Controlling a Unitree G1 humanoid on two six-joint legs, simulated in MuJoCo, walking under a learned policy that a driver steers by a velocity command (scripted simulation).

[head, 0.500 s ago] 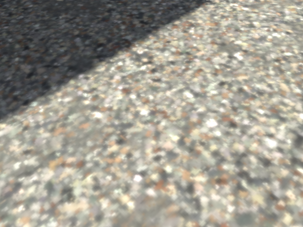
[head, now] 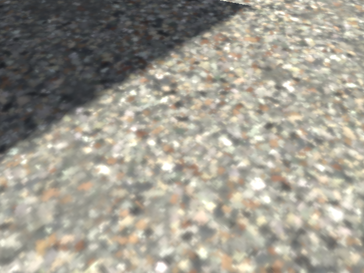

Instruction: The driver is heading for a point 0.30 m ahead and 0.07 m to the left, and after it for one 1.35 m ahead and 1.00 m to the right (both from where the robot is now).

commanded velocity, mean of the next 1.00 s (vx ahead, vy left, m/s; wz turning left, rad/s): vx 0.12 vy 0.00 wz -0.24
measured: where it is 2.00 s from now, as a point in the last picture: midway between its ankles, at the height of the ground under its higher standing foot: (272, 242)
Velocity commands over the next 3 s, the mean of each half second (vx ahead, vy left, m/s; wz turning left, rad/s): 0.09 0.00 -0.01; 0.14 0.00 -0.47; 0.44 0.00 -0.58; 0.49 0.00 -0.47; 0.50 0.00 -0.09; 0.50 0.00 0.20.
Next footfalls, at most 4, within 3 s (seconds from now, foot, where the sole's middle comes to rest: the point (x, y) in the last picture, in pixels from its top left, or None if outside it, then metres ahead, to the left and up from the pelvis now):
0.20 right None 0.17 -0.15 -0.78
1.14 left None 0.29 0.06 -0.78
1.62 right None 0.41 -0.35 -0.78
2.12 left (286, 192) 0.77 -0.43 -0.78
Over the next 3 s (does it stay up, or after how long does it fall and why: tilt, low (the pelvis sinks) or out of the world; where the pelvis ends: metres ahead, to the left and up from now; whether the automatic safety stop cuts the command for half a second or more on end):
stays up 0.85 -0.76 0.00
